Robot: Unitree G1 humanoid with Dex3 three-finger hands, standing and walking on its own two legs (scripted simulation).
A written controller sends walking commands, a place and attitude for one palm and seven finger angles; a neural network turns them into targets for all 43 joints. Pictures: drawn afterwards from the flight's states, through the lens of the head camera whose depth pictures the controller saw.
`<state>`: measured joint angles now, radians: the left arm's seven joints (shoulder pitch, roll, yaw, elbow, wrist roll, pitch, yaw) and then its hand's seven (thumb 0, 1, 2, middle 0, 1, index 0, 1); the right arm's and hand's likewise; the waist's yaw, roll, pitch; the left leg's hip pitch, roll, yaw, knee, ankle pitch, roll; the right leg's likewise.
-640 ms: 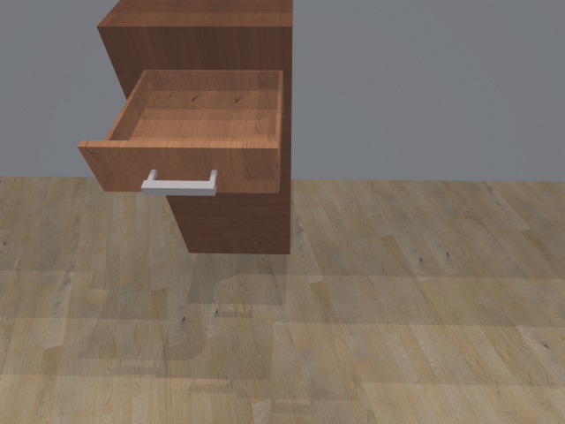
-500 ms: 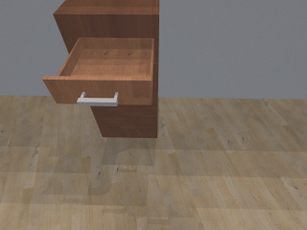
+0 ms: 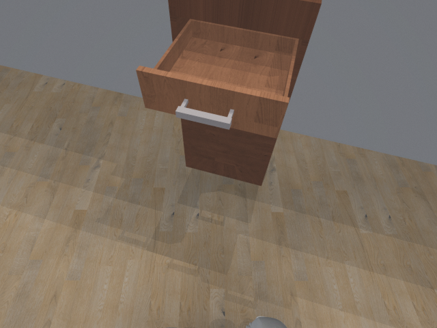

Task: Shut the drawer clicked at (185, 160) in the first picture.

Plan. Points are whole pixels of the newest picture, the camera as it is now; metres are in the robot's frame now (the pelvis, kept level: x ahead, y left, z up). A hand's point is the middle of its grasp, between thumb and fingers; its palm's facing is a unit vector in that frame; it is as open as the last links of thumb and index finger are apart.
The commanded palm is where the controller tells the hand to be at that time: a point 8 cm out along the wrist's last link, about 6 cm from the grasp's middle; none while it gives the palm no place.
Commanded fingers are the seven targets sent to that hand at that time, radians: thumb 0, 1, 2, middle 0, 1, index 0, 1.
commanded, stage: stand and wait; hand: left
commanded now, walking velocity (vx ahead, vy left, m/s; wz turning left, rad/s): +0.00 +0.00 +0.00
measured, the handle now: (205, 112) +0.60 +0.07 -0.01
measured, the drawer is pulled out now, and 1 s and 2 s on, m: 0.29 0.29 0.29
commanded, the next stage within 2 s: look at it before walking up in 0.60 s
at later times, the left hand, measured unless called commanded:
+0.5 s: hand out of the picture +0.06 +0.14 -0.17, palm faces +0.01 -0.98 -0.22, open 7.4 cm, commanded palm none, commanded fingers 0.00 0.90 0.90 -0.20 -0.30 -0.20 -0.30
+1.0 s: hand out of the picture +0.07 +0.16 -0.17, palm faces +0.00 -0.97 -0.25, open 7.4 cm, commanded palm none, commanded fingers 0.00 0.90 0.90 -0.20 -0.30 -0.20 -0.30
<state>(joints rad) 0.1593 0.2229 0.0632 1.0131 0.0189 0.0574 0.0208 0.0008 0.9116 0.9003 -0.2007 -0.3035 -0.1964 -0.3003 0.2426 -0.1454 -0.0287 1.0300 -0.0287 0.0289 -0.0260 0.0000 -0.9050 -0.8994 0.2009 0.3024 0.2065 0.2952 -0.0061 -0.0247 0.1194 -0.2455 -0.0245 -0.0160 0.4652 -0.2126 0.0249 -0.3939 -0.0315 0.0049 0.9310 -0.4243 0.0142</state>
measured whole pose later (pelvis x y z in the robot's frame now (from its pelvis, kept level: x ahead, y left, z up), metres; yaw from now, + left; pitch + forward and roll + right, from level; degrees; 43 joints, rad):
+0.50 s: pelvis +0.02 -0.04 +0.00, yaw +0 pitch -1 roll +0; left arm 0.18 0.18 0.03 1.10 0.01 0.00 0.02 0.00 0.91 0.90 -0.20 -0.30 -0.20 -0.30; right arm 0.18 -0.20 -0.04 1.09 -0.01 0.01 -0.03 0.00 -0.91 -0.90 0.20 0.30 0.20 0.29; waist -0.01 0.00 0.09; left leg -0.18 0.04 -0.04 0.42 -0.22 -0.05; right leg -0.14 0.02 0.01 0.44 -0.27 -0.02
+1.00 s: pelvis +0.02 -0.04 +0.00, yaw -1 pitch -2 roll +0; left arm 0.17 0.21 0.04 1.10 0.01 0.01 0.02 0.00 0.91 0.90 -0.20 -0.30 -0.20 -0.30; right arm 0.21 -0.19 -0.03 1.12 -0.01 0.01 -0.03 0.00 -0.91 -0.90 0.20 0.30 0.21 0.30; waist -0.02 0.01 0.08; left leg -0.15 0.04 -0.03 0.39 -0.21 -0.05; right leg -0.12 0.02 0.01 0.40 -0.25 -0.02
